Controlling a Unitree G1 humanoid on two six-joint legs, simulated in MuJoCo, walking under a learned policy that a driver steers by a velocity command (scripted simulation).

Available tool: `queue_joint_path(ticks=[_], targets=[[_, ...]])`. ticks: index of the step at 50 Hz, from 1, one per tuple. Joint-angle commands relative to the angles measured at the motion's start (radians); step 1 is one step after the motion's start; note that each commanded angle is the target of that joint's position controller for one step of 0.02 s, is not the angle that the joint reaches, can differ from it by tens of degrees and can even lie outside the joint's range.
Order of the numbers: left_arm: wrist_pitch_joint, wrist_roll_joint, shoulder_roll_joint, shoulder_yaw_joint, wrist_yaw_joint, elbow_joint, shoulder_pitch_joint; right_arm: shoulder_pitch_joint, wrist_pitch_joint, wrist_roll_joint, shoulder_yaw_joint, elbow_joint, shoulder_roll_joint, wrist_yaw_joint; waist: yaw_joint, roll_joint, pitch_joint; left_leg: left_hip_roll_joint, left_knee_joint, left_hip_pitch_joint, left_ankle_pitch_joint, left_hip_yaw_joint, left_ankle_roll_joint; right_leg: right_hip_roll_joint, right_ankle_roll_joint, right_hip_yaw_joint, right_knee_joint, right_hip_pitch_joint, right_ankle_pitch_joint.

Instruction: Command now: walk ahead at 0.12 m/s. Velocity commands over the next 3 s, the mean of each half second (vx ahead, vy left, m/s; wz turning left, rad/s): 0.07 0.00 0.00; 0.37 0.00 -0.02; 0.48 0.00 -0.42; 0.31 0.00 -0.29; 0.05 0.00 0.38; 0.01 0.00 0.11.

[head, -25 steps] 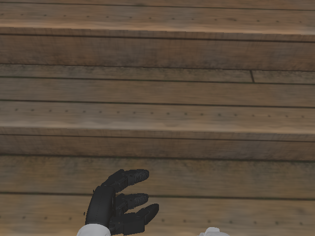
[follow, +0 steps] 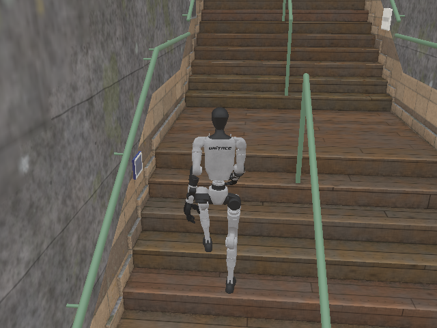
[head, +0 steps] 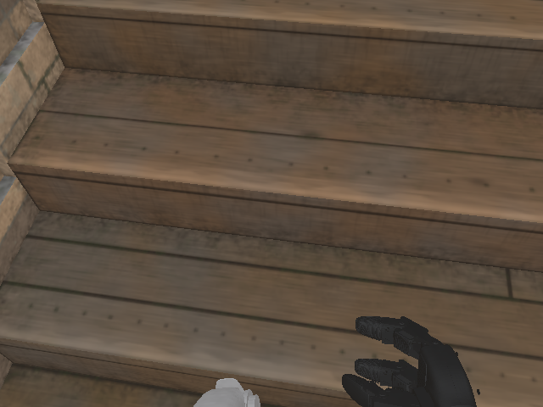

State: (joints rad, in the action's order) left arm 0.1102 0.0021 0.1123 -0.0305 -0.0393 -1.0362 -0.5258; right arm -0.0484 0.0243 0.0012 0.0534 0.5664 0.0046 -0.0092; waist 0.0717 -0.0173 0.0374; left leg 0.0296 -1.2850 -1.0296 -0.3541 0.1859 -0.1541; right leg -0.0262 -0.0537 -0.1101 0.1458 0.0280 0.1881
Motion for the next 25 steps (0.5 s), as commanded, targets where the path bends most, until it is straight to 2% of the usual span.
queue_joint_path(ticks=[1, 2, 3, 4, 5, 6, 7, 8, 9, 10, 11, 13, 14, 16, 17, 18, 19, 20, 21, 22, 23, 24, 25], targets=[[0.043, 0.048, 0.264, -0.057, 0.029, 0.102, 0.031, 0.411, 0.009, 0.012, -0.077, 0.076, 0.183, -0.018, -0.230, -0.160, -0.414, -0.085, 0.347, 0.774, 0.128, -0.084, -0.051, -0.191, -0.059, 0.026, 0.486, -0.025, -1.434], [0.046, 0.058, 0.194, -0.041, 0.057, 0.146, -0.049, 0.462, 0.019, 0.027, -0.096, 0.103, 0.247, -0.033, -0.210, 0.067, -0.495, 0.181, 0.443, 1.010, 0.350, -0.555, -0.219, -0.060, 0.015, 0.063, 0.845, -0.376, -0.982], [0.021, 0.027, 0.205, -0.058, 0.080, 0.148, 0.028, 0.411, -0.018, 0.030, -0.106, 0.081, 0.254, -0.050, -0.237, 0.241, -0.563, 0.286, 0.882, 0.892, 0.285, -0.941, -0.308, 0.125, 0.038, 0.109, 1.302, -0.396, 0.011], [-0.001, -0.016, 0.111, -0.052, 0.088, 0.192, 0.006, 0.225, -0.026, 0.025, -0.119, 0.076, 0.283, -0.039, -0.118, 0.155, -0.466, 0.306, 0.923, 0.773, 0.064, -0.931, -0.285, 0.092, 0.053, 0.260, 1.595, -0.535, 0.038], [-0.034, -0.041, 0.080, -0.046, 0.069, 0.237, 0.071, 0.160, -0.023, 0.026, -0.115, 0.106, 0.232, -0.042, -0.071, -0.003, -0.297, 0.283, 0.876, 0.626, -0.166, -0.822, -0.226, 0.048, 0.041, 0.222, 1.615, -0.629, -0.010], [-0.056, -0.062, 0.056, -0.039, 0.039, 0.283, 0.149, 0.164, -0.013, 0.021, -0.102, 0.173, 0.178, -0.050, -0.045, -0.044, -0.092, 0.238, 0.812, 0.452, -0.247, -0.678, -0.140, 0.018, 0.015, 0.207, 1.564, -0.700, -0.031], [-0.065, -0.067, 0.032, -0.029, 0.016, 0.307, 0.160, 0.178, -0.005, 0.027, -0.087, 0.222, 0.128, -0.050, -0.015, -0.023, -0.028, 0.195, 0.790, 0.365, -0.254, -0.595, -0.097, 0.025, -0.005, 0.221, 1.595, -0.734, -0.039], [-0.074, -0.064, 0.006, -0.017, 0.000, 0.302, 0.114, 0.182, 0.006, 0.034, -0.078, 0.246, 0.101, -0.045, 0.010, 0.004, -0.013, 0.170, 0.779, 0.354, -0.210, -0.513, -0.072, 0.037, -0.022, 0.233, 1.626, -0.752, -0.035], [-0.078, -0.054, -0.008, -0.009, -0.006, 0.303, 0.093, 0.201, 0.023, 0.035, -0.073, 0.275, 0.087, -0.041, 0.019, 0.017, -0.007, 0.162, 0.783, 0.345, -0.151, -0.458, -0.060, 0.049, -0.032, 0.238, 1.637, -0.774, -0.051], [-0.081, -0.040, -0.025, -0.003, -0.011, 0.302, 0.088, 0.225, 0.041, 0.031, -0.072, 0.302, 0.101, -0.034, 0.026, 0.049, -0.015, 0.145, 0.777, 0.372, -0.067, -0.403, -0.060, 0.070, -0.034, 0.235, 1.669, -0.806, -0.079], [-0.079, -0.041, -0.040, 0.008, -0.016, 0.324, 0.088, 0.251, 0.046, 0.029, -0.074, 0.322, 0.117, -0.028, 0.045, 0.060, -0.031, 0.130, 0.777, 0.431, 0.009, -0.352, -0.036, 0.048, -0.027, 0.274, 1.594, -0.843, -0.108], [-0.084, -0.043, -0.024, 0.009, -0.023, 0.327, 0.111, 0.295, 0.056, 0.020, -0.082, 0.346, 0.151, -0.021, 0.034, 0.069, -0.052, 0.149, 0.812, 0.485, 0.038, -0.347, -0.044, 0.045, 0.003, 0.248, 1.603, -0.883, -0.110], [-0.092, -0.041, 0.006, 0.004, -0.027, 0.324, 0.121, 0.256, 0.055, 0.015, -0.083, 0.302, 0.176, -0.033, 0.029, 0.056, -0.075, 0.157, 0.840, 0.496, 0.085, -0.325, -0.066, 0.020, 0.029, 0.221, 1.474, -0.829, -0.113], [-0.115, -0.039, 0.031, 0.000, -0.028, 0.324, 0.172, 0.269, 0.050, 0.012, -0.083, 0.297, 0.193, -0.048, 0.005, 0.061, -0.071, 0.151, 0.873, 0.518, 0.094, -0.313, -0.098, -0.017, 0.065, 0.155, 1.342, -0.798, -0.084], [-0.120, -0.041, 0.039, 0.001, -0.023, 0.324, 0.186, 0.280, 0.051, 0.019, -0.094, 0.289, 0.216, -0.049, -0.006, 0.065, -0.092, 0.147, 0.910, 0.560, 0.072, -0.323, -0.096, -0.039, 0.075, 0.125, 1.203, -0.763, -0.036], [-0.122, -0.023, 0.062, -0.011, -0.020, 0.266, 0.150, 0.273, 0.057, 0.033, -0.095, 0.267, 0.207, -0.049, -0.026, 0.046, -0.138, 0.151, 0.940, 0.580, 0.129, -0.307, -0.070, -0.044, 0.068, 0.082, 1.091, -0.648, 0.003], [-0.118, -0.009, 0.044, -0.004, -0.017, 0.266, 0.165, 0.275, 0.056, 0.042, -0.109, 0.270, 0.239, -0.044, -0.037, 0.110, -0.125, 0.141, 0.961, 0.558, 0.152, -0.264, -0.057, -0.042, 0.047, 0.050, 0.933, -0.546, 0.084], [-0.117, -0.003, 0.044, -0.005, -0.018, 0.254, 0.182, 0.313, 0.059, 0.048, -0.118, 0.279, 0.248, -0.038, -0.068, 0.137, -0.109, 0.159, 0.968, 0.551, 0.138, -0.269, -0.061, -0.033, 0.033, 0.033, 0.851, -0.479, 0.109], [-0.115, 0.003, 0.020, -0.005, -0.011, 0.234, 0.148, 0.355, 0.051, 0.050, -0.125, 0.302, 0.252, -0.035, -0.075, 0.158, -0.127, 0.157, 0.969, 0.599, 0.054, -0.270, -0.071, -0.009, 0.024, 0.011, 0.771, -0.448, 0.180], [-0.112, -0.004, 0.016, -0.008, -0.006, 0.223, 0.129, 0.405, 0.038, 0.049, -0.133, 0.317, 0.245, -0.030, -0.095, 0.164, -0.116, 0.171, 0.978, 0.597, -0.069, -0.303, -0.080, 0.017, 0.014, -0.014, 0.703, -0.400, 0.237], [-0.106, -0.008, 0.005, -0.010, -0.001, 0.207, 0.101, 0.415, 0.023, 0.039, -0.140, 0.324, 0.248, -0.027, -0.083, 0.140, -0.094, 0.174, 0.975, 0.578, -0.184, -0.324, -0.076, 0.041, 0.000, -0.035, 0.598, -0.338, 0.237], [-0.100, -0.016, -0.009, -0.007, 0.000, 0.182, 0.069, 0.411, 0.011, 0.027, -0.142, 0.328, 0.239, -0.024, -0.069, 0.093, -0.049, 0.161, 0.945, 0.547, -0.273, -0.330, -0.063, 0.065, -0.015, -0.044, 0.475, -0.284, 0.235], [-0.091, -0.028, -0.003, -0.006, 0.001, 0.163, 0.027, 0.394, 0.005, 0.018, -0.140, 0.321, 0.220, -0.022, -0.052, 0.037, -0.006, 0.131, 0.847, 0.489, -0.298, -0.311, -0.039, 0.047, -0.029, 0.032, 0.365, -0.231, 0.266]])
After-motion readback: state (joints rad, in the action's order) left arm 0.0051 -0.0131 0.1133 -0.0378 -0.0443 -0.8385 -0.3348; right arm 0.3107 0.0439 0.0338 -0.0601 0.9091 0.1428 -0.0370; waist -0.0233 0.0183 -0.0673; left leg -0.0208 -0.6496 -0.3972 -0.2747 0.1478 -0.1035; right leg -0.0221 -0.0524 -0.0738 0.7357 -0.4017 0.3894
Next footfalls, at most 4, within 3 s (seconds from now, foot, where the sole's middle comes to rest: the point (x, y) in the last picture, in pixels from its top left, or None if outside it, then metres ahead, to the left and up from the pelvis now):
0.02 left None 0.22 0.09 -0.63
0.52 right None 0.19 -0.09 -0.63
1.04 left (188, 295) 0.54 0.25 -0.46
1.64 right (302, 131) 0.84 0.04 -0.30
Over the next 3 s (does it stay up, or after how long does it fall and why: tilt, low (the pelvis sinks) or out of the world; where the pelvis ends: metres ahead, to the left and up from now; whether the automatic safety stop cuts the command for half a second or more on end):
stays up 1.15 0.03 0.64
